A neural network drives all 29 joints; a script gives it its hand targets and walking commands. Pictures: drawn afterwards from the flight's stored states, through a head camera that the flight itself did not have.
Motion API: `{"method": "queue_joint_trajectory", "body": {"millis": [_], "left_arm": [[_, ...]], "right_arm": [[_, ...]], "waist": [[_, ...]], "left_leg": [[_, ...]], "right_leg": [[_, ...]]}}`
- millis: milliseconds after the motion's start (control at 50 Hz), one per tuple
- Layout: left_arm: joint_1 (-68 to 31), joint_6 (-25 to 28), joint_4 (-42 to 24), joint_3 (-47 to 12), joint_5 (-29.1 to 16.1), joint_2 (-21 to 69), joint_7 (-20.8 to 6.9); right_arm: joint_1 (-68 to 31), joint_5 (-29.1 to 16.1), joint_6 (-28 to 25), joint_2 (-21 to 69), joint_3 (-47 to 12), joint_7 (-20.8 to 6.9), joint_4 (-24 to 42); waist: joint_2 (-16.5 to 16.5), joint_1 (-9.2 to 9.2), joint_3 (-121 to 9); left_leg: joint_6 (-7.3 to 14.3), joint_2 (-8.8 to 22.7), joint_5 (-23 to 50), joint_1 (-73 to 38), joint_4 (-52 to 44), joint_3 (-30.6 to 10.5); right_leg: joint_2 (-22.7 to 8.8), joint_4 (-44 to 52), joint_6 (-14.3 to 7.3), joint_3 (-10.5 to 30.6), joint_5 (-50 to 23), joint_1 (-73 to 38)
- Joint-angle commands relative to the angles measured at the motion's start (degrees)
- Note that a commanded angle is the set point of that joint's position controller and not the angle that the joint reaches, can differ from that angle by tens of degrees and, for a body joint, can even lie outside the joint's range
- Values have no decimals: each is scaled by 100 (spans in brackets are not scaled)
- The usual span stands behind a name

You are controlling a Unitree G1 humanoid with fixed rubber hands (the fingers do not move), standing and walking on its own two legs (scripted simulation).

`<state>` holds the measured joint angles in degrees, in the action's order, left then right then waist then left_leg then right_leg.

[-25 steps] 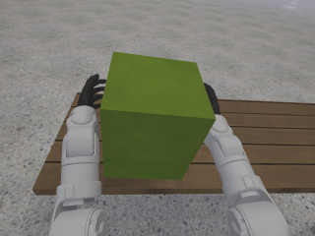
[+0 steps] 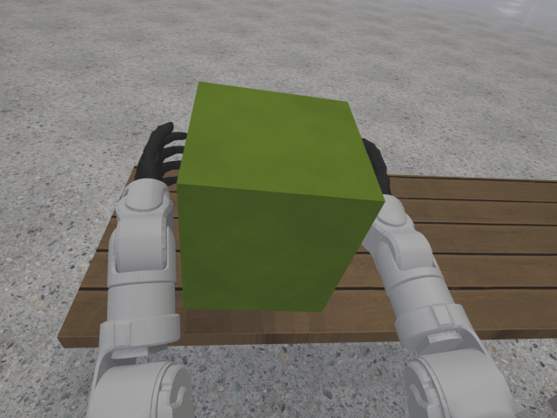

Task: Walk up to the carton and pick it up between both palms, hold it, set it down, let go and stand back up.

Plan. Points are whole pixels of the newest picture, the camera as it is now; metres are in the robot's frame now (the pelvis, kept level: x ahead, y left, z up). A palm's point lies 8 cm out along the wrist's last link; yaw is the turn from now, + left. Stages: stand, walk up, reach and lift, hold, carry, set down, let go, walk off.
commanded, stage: reach and lift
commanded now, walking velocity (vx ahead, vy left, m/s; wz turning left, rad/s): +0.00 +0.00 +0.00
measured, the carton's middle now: (265, 205) +0.38 +0.00 +0.15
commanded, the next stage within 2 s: hold in 0.20 s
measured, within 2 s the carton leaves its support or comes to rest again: neither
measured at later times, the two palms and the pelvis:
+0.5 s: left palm (141, 177) +0.35 +0.15 +0.22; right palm (376, 184) +0.36 -0.15 +0.21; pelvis +0.00 +0.00 +0.00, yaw +0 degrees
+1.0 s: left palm (144, 172) +0.36 +0.15 +0.23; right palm (378, 181) +0.36 -0.15 +0.21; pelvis +0.00 -0.01 +0.00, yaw +0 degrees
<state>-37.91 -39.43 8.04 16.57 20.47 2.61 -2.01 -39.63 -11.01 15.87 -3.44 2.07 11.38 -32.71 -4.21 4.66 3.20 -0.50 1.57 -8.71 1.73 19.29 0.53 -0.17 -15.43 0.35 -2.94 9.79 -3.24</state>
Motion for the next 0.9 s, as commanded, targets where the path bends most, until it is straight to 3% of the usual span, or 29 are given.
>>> {"method": "queue_joint_trajectory", "body": {"millis": [0, 180, 300, 380, 460, 560, 680, 880], "left_arm": [[-3107, 169, -208, -2511, -846, 2938, -752], [-3258, 130, -198, -2468, -862, 2925, -779], [-3090, -52, -885, -2793, -1043, 2973, -703], [-3049, -300, -681, -2488, -807, 2752, -828], [-3319, -416, -467, -2367, -691, 2769, -942], [-3535, -331, -451, -2504, -859, 2902, -894], [-3461, -332, -241, -2195, -747, 2769, -896], [-3387, -282, -454, -2334, -811, 2799, -913]], "right_arm": [[-4550, -322, -400, 3094, -1943, -541, 1738], [-4685, -374, -318, 3145, -1950, -514, 1710], [-4656, -783, -161, 3209, -2444, -352, 2274], [-4387, -665, 100, 3087, -2177, -349, 1910], [-4606, -472, 165, 3078, -1791, -478, 1742], [-4988, -517, 107, 3160, -1823, -486, 1923], [-4866, -454, 109, 3148, -1803, -513, 1619], [-4842, -637, 72, 3212, -2055, -406, 1891]], "waist": [[493, 46, -2279], [476, 43, -2306], [520, 54, -2730], [405, 77, -1867], [517, 76, -1508], [585, 99, -2108], [453, -7, -2076], [439, 42, -2256]], "left_leg": [[-45, -351, 1343, -1031, -60, 175], [-20, -367, 1298, -991, -75, 178], [-100, -402, 2205, -1286, 209, 120], [-21, -372, 1347, -896, -152, 230], [41, -303, 577, -483, -446, 281], [21, -328, 867, -778, -220, 257], [111, -336, 648, -690, -326, 287], [39, -398, 1292, -931, -107, 252]], "right_leg": [[331, 148, 240, -231, -1161, 46], [326, 140, 259, -212, -1192, 9], [383, 51, 274, -165, -1755, -235], [328, 205, 259, -172, -931, -74], [297, 280, 152, -179, -170, 32], [334, 227, 150, -189, -441, 89], [322, 243, 174, -190, -317, 65], [338, 179, 254, -188, -1008, -96]]}}
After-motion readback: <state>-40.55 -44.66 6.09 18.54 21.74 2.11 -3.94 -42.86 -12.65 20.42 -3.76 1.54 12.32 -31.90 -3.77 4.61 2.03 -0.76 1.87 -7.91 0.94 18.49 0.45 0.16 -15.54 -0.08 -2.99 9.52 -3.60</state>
